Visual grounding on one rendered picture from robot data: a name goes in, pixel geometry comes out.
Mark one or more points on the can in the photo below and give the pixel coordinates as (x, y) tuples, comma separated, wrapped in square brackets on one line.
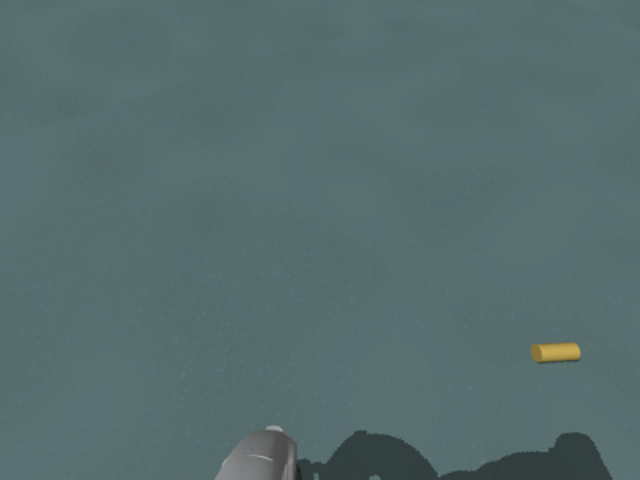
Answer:
[(550, 352)]

